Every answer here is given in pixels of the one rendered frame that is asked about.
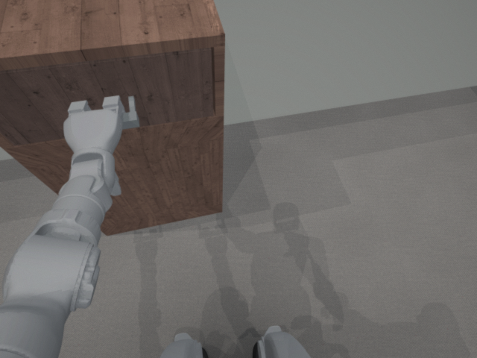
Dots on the cabinet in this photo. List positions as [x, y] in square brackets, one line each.
[167, 172]

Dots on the drawer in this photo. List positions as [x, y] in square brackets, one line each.
[167, 87]

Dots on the robot right thigh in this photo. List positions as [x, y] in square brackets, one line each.
[280, 345]

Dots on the robot left thigh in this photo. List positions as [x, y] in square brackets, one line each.
[185, 348]

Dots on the robot thigh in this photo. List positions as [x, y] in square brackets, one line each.
[185, 348]
[280, 345]

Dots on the robot left hand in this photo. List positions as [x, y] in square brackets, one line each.
[86, 128]

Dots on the handle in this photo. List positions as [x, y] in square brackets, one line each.
[131, 119]

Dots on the left robot upper arm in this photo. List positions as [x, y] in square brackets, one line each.
[51, 278]

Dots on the robot left forearm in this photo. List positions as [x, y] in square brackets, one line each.
[80, 208]

